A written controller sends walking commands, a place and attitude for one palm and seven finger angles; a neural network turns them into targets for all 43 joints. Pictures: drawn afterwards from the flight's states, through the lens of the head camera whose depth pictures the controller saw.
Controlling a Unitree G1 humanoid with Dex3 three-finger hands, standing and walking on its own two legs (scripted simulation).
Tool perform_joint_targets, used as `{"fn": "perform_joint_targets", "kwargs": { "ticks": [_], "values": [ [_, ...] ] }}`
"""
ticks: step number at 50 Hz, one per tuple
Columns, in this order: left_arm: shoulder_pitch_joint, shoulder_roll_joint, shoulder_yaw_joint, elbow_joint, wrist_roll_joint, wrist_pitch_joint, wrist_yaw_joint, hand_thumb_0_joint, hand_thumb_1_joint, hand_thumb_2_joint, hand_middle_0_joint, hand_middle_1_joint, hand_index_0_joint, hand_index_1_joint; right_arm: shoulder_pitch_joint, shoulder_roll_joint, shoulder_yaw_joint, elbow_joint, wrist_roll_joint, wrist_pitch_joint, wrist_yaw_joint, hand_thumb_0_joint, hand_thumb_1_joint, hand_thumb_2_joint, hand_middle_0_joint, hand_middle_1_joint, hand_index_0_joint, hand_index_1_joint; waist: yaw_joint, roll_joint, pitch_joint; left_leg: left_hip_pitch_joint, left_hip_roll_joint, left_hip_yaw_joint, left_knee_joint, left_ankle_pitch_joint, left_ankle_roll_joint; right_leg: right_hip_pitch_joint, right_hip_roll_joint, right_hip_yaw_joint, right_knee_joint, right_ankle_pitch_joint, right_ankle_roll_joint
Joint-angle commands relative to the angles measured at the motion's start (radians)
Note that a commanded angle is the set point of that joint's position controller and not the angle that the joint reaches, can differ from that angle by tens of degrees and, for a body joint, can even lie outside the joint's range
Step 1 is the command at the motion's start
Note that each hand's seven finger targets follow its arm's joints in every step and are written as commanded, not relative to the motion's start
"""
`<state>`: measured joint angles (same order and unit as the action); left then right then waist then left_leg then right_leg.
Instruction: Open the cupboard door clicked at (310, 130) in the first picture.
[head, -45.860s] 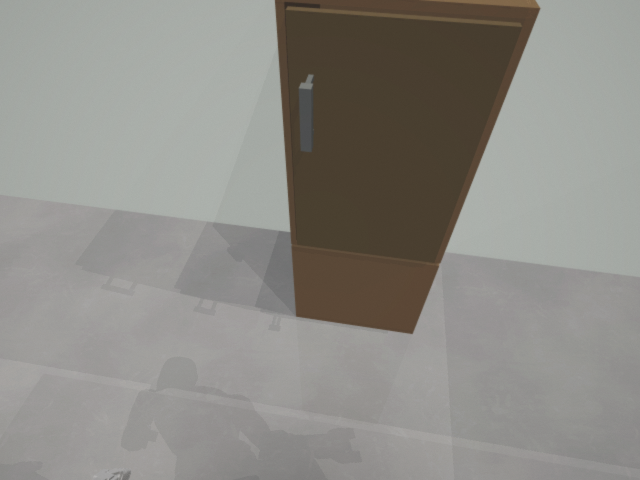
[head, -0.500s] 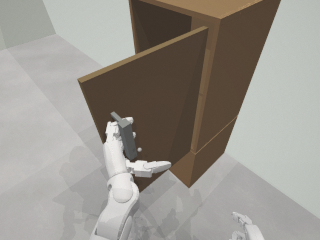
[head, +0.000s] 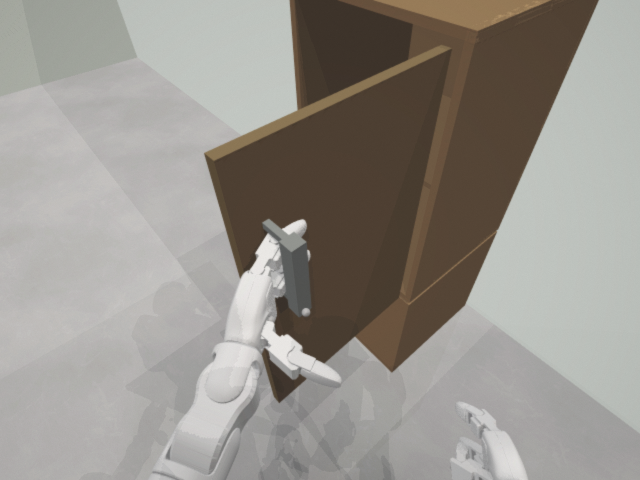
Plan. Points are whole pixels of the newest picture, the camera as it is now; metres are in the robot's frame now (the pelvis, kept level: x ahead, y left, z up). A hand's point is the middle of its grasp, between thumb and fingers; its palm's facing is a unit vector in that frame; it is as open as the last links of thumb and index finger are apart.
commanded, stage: slide the hand sideways off the handle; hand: left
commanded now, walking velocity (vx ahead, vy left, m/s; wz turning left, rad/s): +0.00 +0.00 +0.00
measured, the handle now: (286, 268) +0.34 +0.08 +0.10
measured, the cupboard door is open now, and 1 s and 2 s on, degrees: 92 93 93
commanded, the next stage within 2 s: draw the hand back to the body in 1.00 s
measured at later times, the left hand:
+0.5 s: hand (279, 345) +0.24 +0.07 +0.11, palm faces -0.06 -1.00 +0.00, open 16.2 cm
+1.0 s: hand (231, 383) +0.19 +0.11 +0.10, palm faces -0.01 -1.00 -0.03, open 16.3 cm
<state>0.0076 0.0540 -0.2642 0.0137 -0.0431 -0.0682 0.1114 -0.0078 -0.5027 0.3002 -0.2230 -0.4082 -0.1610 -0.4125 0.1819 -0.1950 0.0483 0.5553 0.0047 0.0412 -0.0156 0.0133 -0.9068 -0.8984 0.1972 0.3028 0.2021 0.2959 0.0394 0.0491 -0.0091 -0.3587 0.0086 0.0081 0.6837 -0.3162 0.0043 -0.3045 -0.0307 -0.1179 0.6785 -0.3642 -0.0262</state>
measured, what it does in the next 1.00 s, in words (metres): stands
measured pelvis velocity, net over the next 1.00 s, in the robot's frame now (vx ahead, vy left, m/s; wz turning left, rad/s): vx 0.02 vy -0.02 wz -0.02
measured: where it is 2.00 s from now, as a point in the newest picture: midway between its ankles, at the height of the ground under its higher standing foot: outside the picture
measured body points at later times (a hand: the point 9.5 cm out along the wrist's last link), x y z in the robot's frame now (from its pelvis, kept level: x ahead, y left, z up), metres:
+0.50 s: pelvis +0.01 -0.01 +0.00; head +0.00 -0.02 +0.45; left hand +0.23 +0.13 +0.11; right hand +0.19 -0.22 -0.07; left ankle +0.03 +0.12 -0.72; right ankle +0.00 -0.10 -0.72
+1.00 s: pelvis +0.02 -0.02 -0.01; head +0.02 -0.04 +0.44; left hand +0.19 +0.17 +0.10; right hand +0.20 -0.24 -0.08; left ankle +0.03 +0.12 -0.72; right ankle +0.00 -0.10 -0.72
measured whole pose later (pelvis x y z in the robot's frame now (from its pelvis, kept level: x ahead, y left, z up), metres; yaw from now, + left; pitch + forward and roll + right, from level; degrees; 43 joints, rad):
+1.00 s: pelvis +0.02 -0.02 -0.01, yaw -1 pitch +3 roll +0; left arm 0.62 0.15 -0.01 -0.41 -0.19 -0.18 -0.12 -0.01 -0.50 0.30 -0.15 -0.31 -0.16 -0.31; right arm 0.27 -0.23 0.03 0.49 0.03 -0.15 -0.03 0.02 -0.91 -0.90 0.20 0.30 0.20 0.30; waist 0.03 0.05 -0.06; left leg -0.43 0.04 0.01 0.77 -0.38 -0.02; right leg -0.38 0.00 -0.11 0.76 -0.43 -0.04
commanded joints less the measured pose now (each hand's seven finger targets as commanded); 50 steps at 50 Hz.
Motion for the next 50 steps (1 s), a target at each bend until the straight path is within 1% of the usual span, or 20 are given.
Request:
{"fn": "perform_joint_targets", "kwargs": {
  "ticks": [1,2,5,7,9,12,16,17,18,23,25,27,30,32,36,38,40,43,47,50],
  "values": [
    [-0.256,-0.092,0.023,-0.231,-0.077,-0.040,-0.048,0.000,-0.500,0.300,-0.150,-0.300,-0.150,-0.300,-0.135,-0.088,-0.027,-0.179,0.014,-0.086,-0.021,0.000,-0.900,-0.900,0.200,0.300,0.200,0.300,-0.031,-0.112,-0.188,0.131,-0.012,-0.042,-0.129,0.061,0.014,-0.030,0.035,0.050,-0.148,0.107,-0.003],
    [-0.235,-0.059,0.052,-0.247,-0.069,-0.039,-0.027,0.000,-0.500,0.300,-0.150,-0.300,-0.150,-0.300,-0.133,-0.089,-0.026,-0.177,0.012,-0.089,-0.015,0.000,-0.900,-0.900,0.200,0.300,0.200,0.300,-0.014,-0.102,-0.202,0.131,-0.012,-0.043,-0.135,0.080,0.010,-0.006,0.034,0.050,-0.141,0.117,-0.009],
    [-0.133,-0.076,0.041,-0.304,-0.034,-0.050,0.020,0.000,-0.500,0.300,-0.150,-0.300,-0.150,-0.300,-0.123,-0.079,-0.031,-0.193,0.008,-0.100,0.008,0.000,-0.900,-0.900,0.200,0.300,0.200,0.300,-0.002,-0.109,-0.204,0.140,-0.002,-0.030,-0.139,0.129,0.010,0.004,0.038,0.045,-0.125,0.168,-0.009],
    [-0.065,-0.037,0.062,-0.332,-0.008,-0.059,0.036,0.000,-0.500,0.300,-0.150,-0.300,-0.150,-0.300,-0.118,-0.085,-0.035,-0.201,0.005,-0.096,0.018,0.000,-0.900,-0.900,0.200,0.300,0.200,0.300,0.008,-0.109,-0.192,0.126,0.000,-0.019,-0.141,0.132,0.010,0.017,0.037,0.053,-0.130,0.169,-0.010],
    [-0.048,-0.042,0.040,-0.375,0.014,-0.064,0.039,0.000,-0.500,0.300,-0.150,-0.300,-0.150,-0.300,-0.122,-0.080,-0.035,-0.213,0.003,-0.093,0.026,0.000,-0.900,-0.900,0.200,0.300,0.200,0.300,-0.006,-0.090,-0.155,0.122,0.002,-0.008,-0.138,0.116,0.013,-0.002,0.035,0.059,-0.136,0.159,-0.008],
    [0.038,0.015,0.091,-0.393,0.017,-0.060,0.030,0.000,-0.500,0.300,-0.150,-0.300,-0.150,-0.300,-0.123,-0.085,-0.037,-0.218,0.001,-0.087,0.021,0.000,-0.900,-0.900,0.200,0.300,0.200,0.300,0.003,-0.099,-0.135,0.108,-0.002,0.003,-0.134,0.089,0.015,0.007,0.033,0.076,-0.162,0.124,-0.007],
    [0.092,-0.002,0.082,-0.469,-0.012,-0.055,-0.001,0.000,-0.500,0.300,-0.150,-0.300,-0.150,-0.300,-0.128,-0.082,-0.033,-0.232,0.004,-0.096,0.011,0.000,-0.900,-0.900,0.200,0.300,0.200,0.300,-0.012,-0.068,-0.114,0.118,-0.005,0.009,-0.128,0.079,0.017,-0.010,0.032,0.079,-0.174,0.119,-0.001],
    [0.089,0.007,0.085,-0.477,-0.017,-0.058,-0.009,0.000,-0.500,0.300,-0.150,-0.300,-0.150,-0.300,-0.124,-0.084,-0.034,-0.230,0.005,-0.103,0.008,0.000,-0.900,-0.900,0.200,0.300,0.200,0.300,-0.019,-0.088,-0.109,0.117,-0.007,0.007,-0.122,0.078,0.019,-0.010,0.031,0.084,-0.182,0.112,0.001],
    [0.130,0.030,0.118,-0.474,-0.027,-0.062,-0.013,0.000,-0.500,0.300,-0.150,-0.300,-0.150,-0.300,-0.120,-0.085,-0.036,-0.228,0.005,-0.109,0.005,0.000,-0.900,-0.900,0.200,0.300,0.200,0.300,-0.012,-0.102,-0.106,0.111,-0.006,0.007,-0.121,0.077,0.018,-0.008,0.031,0.086,-0.183,0.112,0.003],
    [0.213,0.041,0.136,-0.507,-0.048,-0.085,-0.053,0.000,-0.500,0.300,-0.150,-0.300,-0.150,-0.300,-0.100,-0.090,-0.037,-0.227,0.007,-0.138,-0.001,0.000,-0.900,-0.900,0.200,0.300,0.200,0.300,-0.019,-0.083,-0.101,0.100,-0.011,0.006,-0.104,0.097,0.020,-0.016,0.030,0.086,-0.166,0.154,0.007],
    [0.248,0.055,0.149,-0.539,-0.057,-0.095,-0.067,0.000,-0.500,0.300,-0.150,-0.300,-0.150,-0.300,-0.093,-0.094,-0.040,-0.233,0.006,-0.149,-0.003,0.000,-0.900,-0.900,0.200,0.300,0.200,0.300,-0.012,-0.072,-0.131,0.097,-0.014,0.006,-0.097,0.113,0.021,-0.008,0.031,0.083,-0.147,0.188,0.009],
    [0.290,0.088,0.188,-0.528,-0.062,-0.100,-0.080,0.000,-0.500,0.300,-0.150,-0.300,-0.150,-0.300,-0.081,-0.097,-0.043,-0.227,0.007,-0.155,-0.005,0.000,-0.900,-0.900,0.200,0.300,0.200,0.300,-0.012,-0.101,-0.120,0.083,-0.013,0.005,-0.087,0.123,0.022,-0.005,0.031,0.090,-0.149,0.204,0.011],
    [0.325,0.090,0.188,-0.566,-0.073,-0.114,-0.105,0.000,-0.500,0.300,-0.150,-0.300,-0.150,-0.300,-0.075,-0.100,-0.043,-0.238,0.008,-0.169,-0.007,0.000,-0.900,-0.900,0.200,0.300,0.200,0.300,-0.016,-0.077,-0.131,0.073,-0.016,0.007,-0.074,0.124,0.022,-0.017,0.029,0.088,-0.129,0.223,0.015],
    [0.369,0.118,0.223,-0.555,-0.082,-0.119,-0.119,0.000,-0.500,0.300,-0.150,-0.300,-0.150,-0.300,-0.065,-0.103,-0.046,-0.234,0.011,-0.179,-0.010,0.000,-0.900,-0.900,0.200,0.300,0.200,0.300,-0.014,-0.094,-0.119,0.057,-0.016,0.005,-0.059,0.132,0.023,-0.016,0.028,0.097,-0.131,0.237,0.017],
    [0.416,0.113,0.221,-0.595,-0.097,-0.136,-0.145,0.000,-0.500,0.300,-0.150,-0.300,-0.150,-0.300,-0.050,-0.107,-0.048,-0.245,0.013,-0.201,-0.012,0.000,-0.900,-0.900,0.200,0.300,0.200,0.300,-0.015,-0.066,-0.136,0.043,-0.018,0.000,-0.046,0.140,0.022,-0.029,0.029,0.086,-0.097,0.262,0.018],
    [0.461,0.135,0.248,-0.601,-0.106,-0.140,-0.156,0.000,-0.500,0.300,-0.150,-0.300,-0.150,-0.300,-0.044,-0.110,-0.049,-0.247,0.014,-0.208,-0.014,0.000,-0.900,-0.900,0.200,0.300,0.200,0.300,-0.011,-0.100,-0.141,0.024,-0.018,-0.001,-0.035,0.142,0.023,-0.022,0.026,0.091,-0.095,0.271,0.022],
    [0.493,0.152,0.274,-0.623,-0.118,-0.149,-0.172,0.000,-0.500,0.300,-0.150,-0.300,-0.150,-0.300,-0.037,-0.110,-0.052,-0.248,0.015,-0.217,-0.018,0.000,-0.900,-0.900,0.200,0.300,0.200,0.300,-0.008,-0.093,-0.159,0.014,-0.020,0.000,-0.019,0.147,0.024,-0.018,0.022,0.101,-0.087,0.298,0.027],
    [0.522,0.145,0.263,-0.645,-0.132,-0.168,-0.202,0.000,-0.500,0.300,-0.150,-0.300,-0.150,-0.300,-0.032,-0.113,-0.055,-0.251,0.020,-0.233,-0.020,0.000,-0.900,-0.900,0.200,0.300,0.200,0.300,-0.018,-0.078,-0.141,-0.001,-0.020,-0.005,-0.005,0.145,0.023,-0.039,0.022,0.099,-0.075,0.295,0.028],
    [0.598,0.164,0.299,-0.647,-0.159,-0.187,-0.237,0.000,-0.500,0.300,-0.150,-0.300,-0.150,-0.300,-0.021,-0.114,-0.062,-0.245,0.023,-0.250,-0.026,0.000,-0.900,-0.900,0.200,0.300,0.200,0.300,-0.012,-0.092,-0.150,-0.024,-0.023,-0.010,0.019,0.147,0.022,-0.041,0.018,0.106,-0.065,0.307,0.032],
    [0.564,0.173,0.306,-0.656,-0.173,-0.202,-0.256,0.000,-0.500,0.300,-0.150,-0.300,-0.150,-0.300,-0.019,-0.120,-0.064,-0.241,0.025,-0.262,-0.032,0.000,-0.900,-0.900,0.200,0.300,0.200,0.300,-0.026,-0.085,-0.136,-0.041,-0.024,-0.016,0.034,0.126,0.021,-0.073,0.018,0.110,-0.061,0.269,0.033]
  ]
}}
